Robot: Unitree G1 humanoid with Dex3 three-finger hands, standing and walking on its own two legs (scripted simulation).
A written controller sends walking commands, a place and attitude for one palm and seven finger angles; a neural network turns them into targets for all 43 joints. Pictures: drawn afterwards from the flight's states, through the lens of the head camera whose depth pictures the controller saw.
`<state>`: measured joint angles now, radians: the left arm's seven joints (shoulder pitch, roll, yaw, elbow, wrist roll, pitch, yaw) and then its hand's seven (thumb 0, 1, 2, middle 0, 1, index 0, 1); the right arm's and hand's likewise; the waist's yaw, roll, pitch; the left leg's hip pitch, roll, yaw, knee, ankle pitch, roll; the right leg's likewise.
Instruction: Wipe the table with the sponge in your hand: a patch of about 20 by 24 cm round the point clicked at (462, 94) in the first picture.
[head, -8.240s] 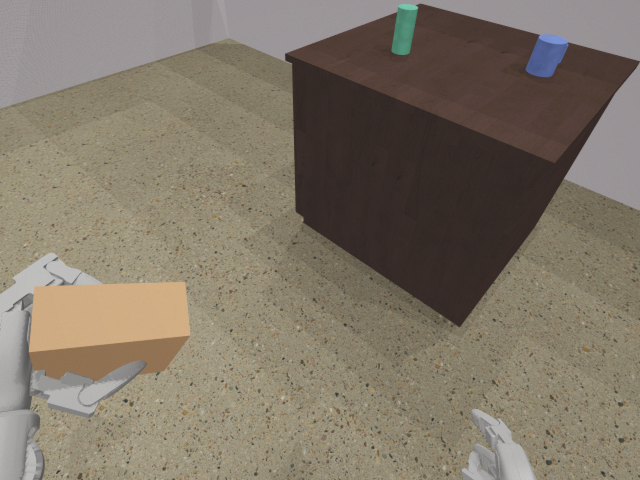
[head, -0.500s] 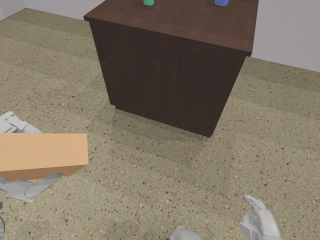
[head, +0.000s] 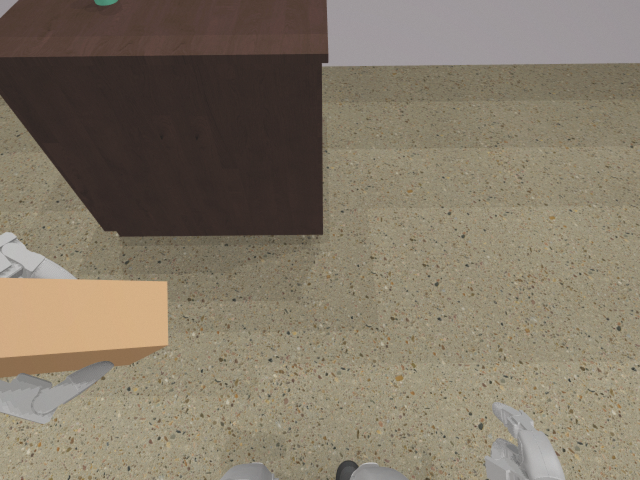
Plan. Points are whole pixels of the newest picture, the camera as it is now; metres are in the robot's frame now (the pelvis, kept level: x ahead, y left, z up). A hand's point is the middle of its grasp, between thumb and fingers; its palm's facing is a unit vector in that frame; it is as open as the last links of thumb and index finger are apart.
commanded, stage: turn to face it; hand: left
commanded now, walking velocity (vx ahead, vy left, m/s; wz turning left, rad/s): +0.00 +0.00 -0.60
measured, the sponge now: (99, 329) +0.22 +0.21 +0.15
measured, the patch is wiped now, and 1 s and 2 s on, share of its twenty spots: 0.00 0.00 0.00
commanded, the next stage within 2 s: take the last steps up to it in 0.46 s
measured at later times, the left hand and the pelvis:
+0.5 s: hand (195, 355) +0.20 +0.11 +0.16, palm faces +0.07 -0.84 -0.54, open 9.8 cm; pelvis -0.08 -0.04 +0.00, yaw -16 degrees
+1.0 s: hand (177, 394) +0.17 +0.12 +0.16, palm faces +0.15 -0.89 -0.43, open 9.8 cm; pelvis -0.10 -0.04 +0.00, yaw -16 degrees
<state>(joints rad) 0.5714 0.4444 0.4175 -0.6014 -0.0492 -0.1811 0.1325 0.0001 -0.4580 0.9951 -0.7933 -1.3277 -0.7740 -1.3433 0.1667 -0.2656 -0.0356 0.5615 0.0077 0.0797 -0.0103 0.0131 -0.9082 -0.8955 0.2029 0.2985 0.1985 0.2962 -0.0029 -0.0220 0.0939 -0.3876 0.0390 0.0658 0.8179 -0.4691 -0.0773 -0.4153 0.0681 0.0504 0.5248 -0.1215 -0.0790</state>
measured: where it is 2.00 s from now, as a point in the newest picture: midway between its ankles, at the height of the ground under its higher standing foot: outside the picture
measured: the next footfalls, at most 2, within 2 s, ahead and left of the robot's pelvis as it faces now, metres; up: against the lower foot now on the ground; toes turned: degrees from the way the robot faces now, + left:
left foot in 0.08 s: +0.02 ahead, +0.15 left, +0.00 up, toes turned +3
right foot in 0.34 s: -0.01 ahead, -0.15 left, +0.00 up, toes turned -18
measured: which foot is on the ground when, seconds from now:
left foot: up 0.00-0.06, down 0.08-0.34, up 0.36-0.66, down 0.68-0.92, up 0.94-1.00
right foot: down 0.00-0.08, up 0.10-0.32, down 0.34-0.70, up 0.72-0.88, down 0.90-1.00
